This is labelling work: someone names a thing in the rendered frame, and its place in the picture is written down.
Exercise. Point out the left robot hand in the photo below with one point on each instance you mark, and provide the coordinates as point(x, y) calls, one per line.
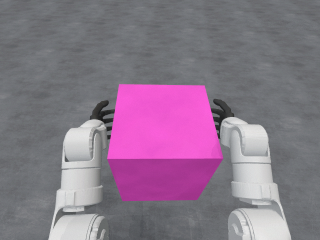
point(97, 114)

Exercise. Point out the right robot hand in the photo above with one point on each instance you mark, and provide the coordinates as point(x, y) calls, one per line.
point(224, 113)

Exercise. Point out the robot left upper arm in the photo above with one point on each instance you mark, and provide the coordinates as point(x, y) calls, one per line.
point(81, 227)

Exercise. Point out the robot right forearm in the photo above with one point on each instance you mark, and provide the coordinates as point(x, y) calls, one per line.
point(250, 157)

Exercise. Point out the carton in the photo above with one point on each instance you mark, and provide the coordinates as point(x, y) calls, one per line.
point(164, 144)

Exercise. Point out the robot right upper arm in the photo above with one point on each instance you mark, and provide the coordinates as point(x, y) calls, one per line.
point(256, 224)

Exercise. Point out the robot left forearm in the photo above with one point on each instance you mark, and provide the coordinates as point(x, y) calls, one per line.
point(81, 185)

